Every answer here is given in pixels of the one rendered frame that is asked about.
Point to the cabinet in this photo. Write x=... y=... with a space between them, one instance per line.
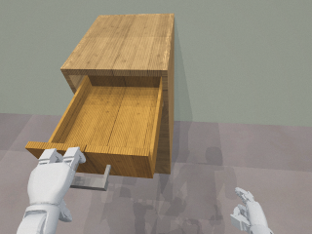
x=131 y=45

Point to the robot right forearm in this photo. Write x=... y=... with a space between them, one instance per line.
x=260 y=229

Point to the robot left forearm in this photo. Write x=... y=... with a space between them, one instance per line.
x=40 y=218

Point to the handle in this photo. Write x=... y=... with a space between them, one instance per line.
x=91 y=183

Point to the robot left hand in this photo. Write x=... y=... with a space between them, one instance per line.
x=51 y=179

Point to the drawer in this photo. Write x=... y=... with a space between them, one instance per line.
x=115 y=120

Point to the robot right hand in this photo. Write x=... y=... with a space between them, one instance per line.
x=244 y=217

